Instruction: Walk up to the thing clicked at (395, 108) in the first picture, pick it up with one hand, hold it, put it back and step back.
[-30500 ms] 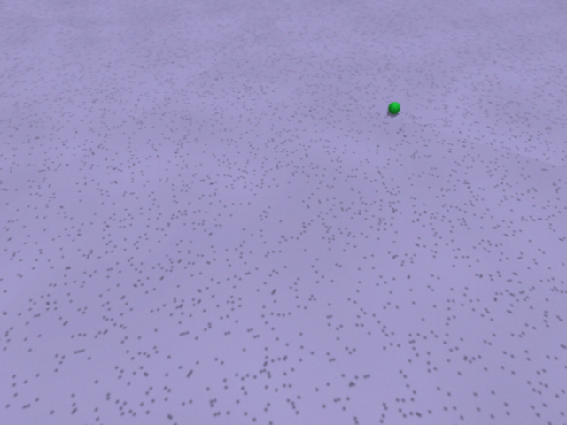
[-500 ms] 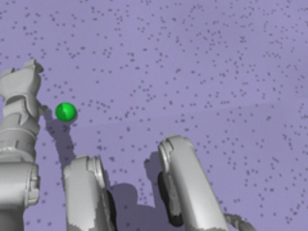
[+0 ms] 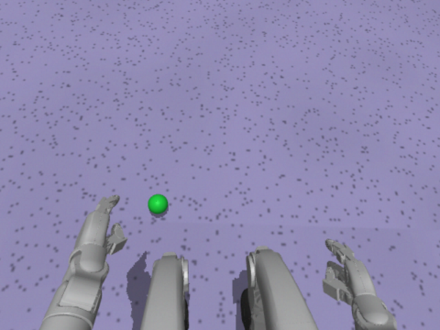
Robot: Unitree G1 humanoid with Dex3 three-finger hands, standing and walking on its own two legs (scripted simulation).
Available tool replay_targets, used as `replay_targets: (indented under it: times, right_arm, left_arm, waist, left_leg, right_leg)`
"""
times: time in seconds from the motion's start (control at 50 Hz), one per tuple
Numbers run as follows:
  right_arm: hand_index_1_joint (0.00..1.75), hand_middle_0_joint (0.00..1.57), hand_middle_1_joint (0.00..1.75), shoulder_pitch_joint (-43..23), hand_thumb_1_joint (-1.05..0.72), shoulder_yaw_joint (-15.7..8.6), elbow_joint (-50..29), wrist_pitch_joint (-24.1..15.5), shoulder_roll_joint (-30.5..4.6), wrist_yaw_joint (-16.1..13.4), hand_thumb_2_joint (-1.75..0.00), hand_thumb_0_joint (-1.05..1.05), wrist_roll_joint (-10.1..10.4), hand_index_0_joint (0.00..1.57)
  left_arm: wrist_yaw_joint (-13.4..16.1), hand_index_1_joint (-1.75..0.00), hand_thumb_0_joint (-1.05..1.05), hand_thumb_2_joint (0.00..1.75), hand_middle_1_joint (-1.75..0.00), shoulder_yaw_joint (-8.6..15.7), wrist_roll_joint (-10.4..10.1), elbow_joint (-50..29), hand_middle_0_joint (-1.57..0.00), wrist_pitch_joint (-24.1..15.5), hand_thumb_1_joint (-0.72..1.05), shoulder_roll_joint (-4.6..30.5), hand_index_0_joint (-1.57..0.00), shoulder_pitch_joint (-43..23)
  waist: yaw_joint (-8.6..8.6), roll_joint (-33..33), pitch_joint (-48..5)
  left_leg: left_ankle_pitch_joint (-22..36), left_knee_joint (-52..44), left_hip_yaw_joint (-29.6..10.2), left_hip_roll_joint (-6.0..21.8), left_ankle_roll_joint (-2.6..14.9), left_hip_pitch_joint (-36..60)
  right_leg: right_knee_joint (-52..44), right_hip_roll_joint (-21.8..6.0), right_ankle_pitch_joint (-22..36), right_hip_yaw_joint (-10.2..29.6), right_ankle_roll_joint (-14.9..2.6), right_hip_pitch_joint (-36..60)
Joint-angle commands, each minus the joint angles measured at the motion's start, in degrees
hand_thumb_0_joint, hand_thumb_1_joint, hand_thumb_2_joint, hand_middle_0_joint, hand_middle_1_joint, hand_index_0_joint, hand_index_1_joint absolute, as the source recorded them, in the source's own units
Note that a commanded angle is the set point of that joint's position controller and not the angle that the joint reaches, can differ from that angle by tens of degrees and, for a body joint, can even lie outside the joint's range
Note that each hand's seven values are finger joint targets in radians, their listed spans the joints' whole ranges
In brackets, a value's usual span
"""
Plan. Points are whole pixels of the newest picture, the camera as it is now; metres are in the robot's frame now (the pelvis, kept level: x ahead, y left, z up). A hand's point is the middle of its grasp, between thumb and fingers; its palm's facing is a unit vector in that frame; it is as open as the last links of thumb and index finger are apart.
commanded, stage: home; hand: left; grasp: from above
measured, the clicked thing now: (157, 204) +0.53 +0.19 -0.52
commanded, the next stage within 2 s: none
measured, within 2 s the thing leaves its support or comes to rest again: neither
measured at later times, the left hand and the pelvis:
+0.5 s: hand (78, 250) +0.25 +0.19 +0.10, palm faces +0.09 -0.97 -0.21, open 7.4 cm; pelvis +0.07 +0.00 +0.15, yaw +2 degrees
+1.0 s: hand (72, 260) +0.23 +0.19 +0.11, palm faces +0.09 -0.98 -0.20, open 7.4 cm; pelvis +0.08 +0.00 +0.15, yaw +3 degrees
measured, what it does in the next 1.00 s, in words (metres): rises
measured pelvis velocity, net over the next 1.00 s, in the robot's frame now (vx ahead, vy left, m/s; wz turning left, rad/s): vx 0.08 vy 0.00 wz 0.05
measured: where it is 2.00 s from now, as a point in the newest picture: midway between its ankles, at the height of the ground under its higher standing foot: outside the picture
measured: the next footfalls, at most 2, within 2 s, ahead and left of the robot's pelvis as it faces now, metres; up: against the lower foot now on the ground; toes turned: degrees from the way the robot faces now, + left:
none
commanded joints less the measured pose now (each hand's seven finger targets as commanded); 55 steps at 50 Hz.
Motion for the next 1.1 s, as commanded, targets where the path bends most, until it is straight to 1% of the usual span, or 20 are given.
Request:
replay_targets:
  times: [0.0,0.04,0.06,0.12,0.2,0.22,0.24,0.3,0.34,0.36,0.4,0.48,0.58,0.62,0.68,0.74,0.82,0.98,1.02,1.08]
  right_arm:
    - [0.30,0.20,0.30,1.9,-0.90,-2.8,-6.8,-4.2,-8.2,-2.5,-0.90,0.00,0.0,0.20]
    - [0.30,0.20,0.30,2.1,-0.90,-2.4,-7.9,-4.9,-7.5,-3.0,-0.90,0.00,0.1,0.20]
    - [0.30,0.20,0.30,2.4,-0.90,-2.2,-7.8,-5.2,-7.2,-3.4,-0.90,0.00,0.2,0.20]
    - [0.30,0.20,0.30,3.8,-0.90,-1.6,-8.6,-5.7,-6.7,-4.6,-0.90,0.00,0.5,0.20]
    - [0.30,0.20,0.30,5.5,-0.90,-0.7,-9.7,-6.4,-6.1,-6.2,-0.90,0.00,0.6,0.20]
    - [0.30,0.20,0.30,5.7,-0.90,-0.5,-10.2,-6.7,-6.0,-6.6,-0.90,0.00,0.6,0.20]
    - [0.30,0.20,0.30,6.2,-0.90,-0.5,-10.2,-7.0,-5.8,-6.9,-0.90,0.00,0.4,0.20]
    - [0.30,0.20,0.30,8.0,-0.90,-0.4,-11.2,-7.8,-5.6,-7.9,-0.90,0.00,0.2,0.20]
    - [0.30,0.20,0.30,8.7,-0.90,-0.5,-12.0,-8.3,-5.3,-8.5,-0.90,0.00,-0.1,0.20]
    - [0.30,0.20,0.30,9.1,-0.90,-0.4,-12.0,-8.5,-5.2,-8.8,-0.90,0.00,-0.1,0.20]
    - [0.30,0.20,0.30,9.3,-0.90,-0.5,-12.5,-9.1,-5.1,-9.2,-0.90,0.00,-0.4,0.20]
    - [0.30,0.20,0.30,9.6,-0.90,-0.8,-12.8,-10.1,-5.1,-9.6,-0.90,0.00,-0.9,0.20]
    - [0.30,0.20,0.30,8.5,-0.90,-1.0,-13.2,-11.5,-5.6,-9.6,-0.90,0.00,-1.3,0.20]
    - [0.30,0.20,0.30,8.4,-0.90,-1.1,-13.3,-12.0,-5.7,-9.6,-0.90,0.00,-1.5,0.20]
    - [0.30,0.20,0.30,8.2,-0.90,-1.3,-12.9,-12.6,-6.1,-9.4,-0.90,0.00,-1.7,0.20]
    - [0.30,0.20,0.30,8.3,-0.90,-1.4,-12.8,-12.9,-6.0,-9.3,-0.90,0.00,-1.8,0.20]
    - [0.30,0.20,0.30,8.3,-0.90,-1.4,-12.4,-13.3,-6.1,-9.2,-0.90,0.00,-2.1,0.20]
    - [0.30,0.20,0.30,7.6,-0.90,-1.1,-12.3,-13.1,-5.9,-9.4,-0.90,0.00,-2.0,0.20]
    - [0.30,0.20,0.30,7.8,-0.90,-1.1,-12.2,-13.2,-5.9,-9.4,-0.90,0.00,-2.0,0.20]
    - [0.30,0.20,0.30,7.6,-0.90,-1.2,-12.3,-13.2,-6.1,-9.4,-0.90,0.00,-2.0,0.20]
  left_arm:
    - [1.1,-0.30,0.00,0.90,-0.30,5.0,-6.9,-15.4,-0.20,-0.3,0.90,7.0,-0.20,-5.2]
    - [1.2,-0.30,0.00,0.90,-0.30,6.0,-8.7,-17.0,-0.20,0.5,0.90,6.3,-0.20,-0.5]
    - [1.1,-0.30,0.00,0.90,-0.30,5.4,-9.4,-17.4,-0.20,0.9,0.90,5.1,-0.20,1.3]
    - [0.9,-0.30,0.00,0.90,-0.30,6.8,-11.9,-20.3,-0.20,2.7,0.90,3.8,-0.20,7.4]
    - [0.2,-0.30,0.00,0.90,-0.30,7.7,-15.1,-25.1,-0.20,5.4,0.90,1.7,-0.20,13.3]
    - [0.0,-0.30,0.00,0.90,-0.30,7.3,-15.7,-26.4,-0.20,5.9,0.90,1.1,-0.20,14.8]
    - [-0.1,-0.30,0.00,0.90,-0.30,8.0,-16.3,-27.8,-0.20,6.3,0.90,1.1,-0.20,16.2]
    - [-0.6,-0.30,0.00,0.90,-0.30,7.3,-17.3,-31.8,-0.20,7.5,0.90,-0.3,-0.20,22.2]
    - [-0.9,-0.30,0.00,0.90,-0.30,7.6,-17.8,-34.5,-0.20,8.3,0.90,-0.4,-0.20,26.2]
    - [-1.1,-0.30,0.00,0.90,-0.30,7.2,-18.0,-35.4,-0.20,8.7,0.90,-0.7,-0.20,27.7]
    - [-1.5,-0.30,0.00,0.90,-0.30,7.4,-17.9,-37.8,-0.20,9.1,0.90,-0.6,-0.20,30.6]
    - [-2.5,-0.30,0.00,0.90,-0.30,6.9,-17.4,-39.0,-0.20,9.5,0.90,-1.2,-0.20,34.4]
    - [-3.9,-0.30,0.00,0.90,-0.30,6.7,-17.1,-40.3,-0.20,9.6,0.90,-0.8,-0.20,33.7]
    - [-4.3,-0.30,0.00,0.90,-0.30,6.6,-16.9,-39.7,-0.20,9.5,0.90,-0.9,-0.20,33.5]
    - [-4.7,-0.30,0.00,0.90,-0.30,7.1,-16.7,-39.3,-0.20,9.2,0.90,-0.3,-0.20,32.4]
    - [-4.7,-0.30,0.00,0.90,-0.30,7.5,-16.6,-40.5,-0.20,8.8,0.90,-0.2,-0.20,32.8]
    - [-4.6,-0.30,0.00,0.90,-0.30,7.3,-16.3,-40.5,-0.20,8.6,0.90,0.0,-0.20,32.8]
    - [-4.0,-0.30,0.00,0.90,-0.30,7.3,-16.3,-39.9,-0.20,8.8,0.90,-0.1,-0.20,33.3]
    - [-4.2,-0.30,0.00,0.90,-0.30,7.1,-16.3,-40.0,-0.20,8.8,0.90,-0.2,-0.20,33.4]
    - [-4.2,-0.30,0.00,0.90,-0.30,6.9,-16.3,-39.6,-0.20,8.9,0.90,-0.2,-0.20,33.3]
  waist:
    - [-1.89,2.5,-17.3]
    - [-1.08,1.8,-17.6]
    - [-1.32,1.9,-16.7]
    - [-0.46,2.3,-15.7]
    - [-0.20,3.0,-13.3]
    - [-0.12,3.0,-12.3]
    - [-0.01,3.5,-11.6]
    - [-0.05,3.8,-10.6]
    - [0.54,3.2,-9.3]
    - [0.18,2.4,-9.6]
    - [0.54,1.9,-8.2]
    - [0.53,1.6,-4.7]
    - [0.84,0.8,-0.2]
    - [0.42,0.4,0.6]
    - [0.83,0.9,0.8]
    - [1.11,1.8,-1.9]
    - [1.14,2.4,-3.0]
    - [1.84,0.1,-1.6]
    - [1.74,1.2,-1.8]
    - [1.60,0.6,-1.0]
  left_leg:
    - [-4.8,-21.3,0.9,-0.7,2.56,20.8]
    - [-2.5,-24.0,0.9,-0.6,2.56,24.2]
    - [-1.3,-25.2,1.2,-0.7,2.51,25.7]
    - [3.2,-29.7,0.7,-0.5,2.24,31.8]
    - [8.7,-34.9,0.3,-0.3,1.88,38.4]
    - [8.7,-36.3,0.3,-0.4,1.84,39.6]
    - [10.1,-37.2,0.5,-0.3,1.78,40.9]
    - [15.8,-40.1,0.9,-0.4,1.47,45.8]
    - [18.7,-41.7,1.3,-0.5,1.49,48.2]
    - [20.6,-41.8,1.6,-0.5,1.60,49.2]
    - [22.7,-42.6,1.8,-0.7,1.71,50.5]
    - [23.9,-45.3,1.2,-0.4,1.48,52.2]
    - [18.8,-47.9,1.1,-0.3,1.57,52.3]
    - [18.1,-48.1,1.1,-0.3,1.63,52.2]
    - [18.0,-47.7,1.5,-0.4,1.60,52.2]
    - [20.5,-47.0,1.8,-0.6,1.43,53.8]
    - [21.2,-46.8,1.8,-0.7,1.40,54.2]
    - [19.5,-46.7,2.1,-0.9,1.78,52.4]
    - [20.2,-46.9,1.9,-0.7,1.62,53.1]
    - [18.4,-47.2,2.0,-0.7,1.74,52.4]
  right_leg:
    - [-22.6,1.0,-2.6,3.7,-0.85,20.4]
    - [-25.4,1.0,-1.0,3.8,-0.83,25.0]
    - [-26.6,1.0,0.2,3.5,-0.93,25.8]
    - [-29.5,1.2,5.0,2.4,-1.03,30.5]
    - [-33.9,1.3,9.9,1.8,-0.92,36.3]
    - [-35.3,1.2,10.0,1.6,-0.82,37.5]
    - [-36.4,1.3,11.3,1.6,-0.75,39.0]
    - [-39.4,1.5,15.8,1.0,-0.75,43.2]
    - [-41.8,1.7,18.2,0.6,-0.61,46.5]
    - [-42.6,1.6,20.0,0.7,-0.62,47.8]
    - [-43.9,1.7,22.1,0.6,-0.45,49.5]
    - [-45.5,2.0,22.1,-0.3,-0.63,50.2]
    - [-47.1,2.0,16.9,-1.3,-0.37,49.6]
    - [-47.4,2.0,16.2,-1.2,-0.26,49.0]
    - [-47.4,1.7,16.3,-0.9,-0.15,49.2]
    - [-46.9,1.6,18.6,-0.6,-0.15,50.6]
    - [-46.7,1.5,19.6,-0.3,-0.19,51.3]
    - [-47.7,1.2,18.7,-0.1,0.13,52.2]
    - [-47.3,1.4,19.0,-0.3,0.02,51.8]
    - [-47.7,1.4,17.5,-0.3,0.12,51.4]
